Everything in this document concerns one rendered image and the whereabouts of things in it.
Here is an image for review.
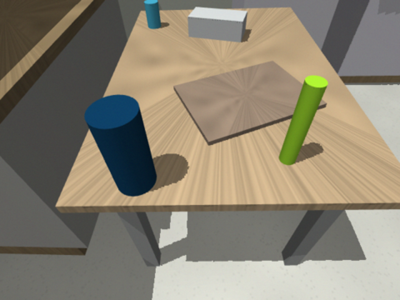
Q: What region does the table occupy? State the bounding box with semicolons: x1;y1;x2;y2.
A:
55;7;400;266

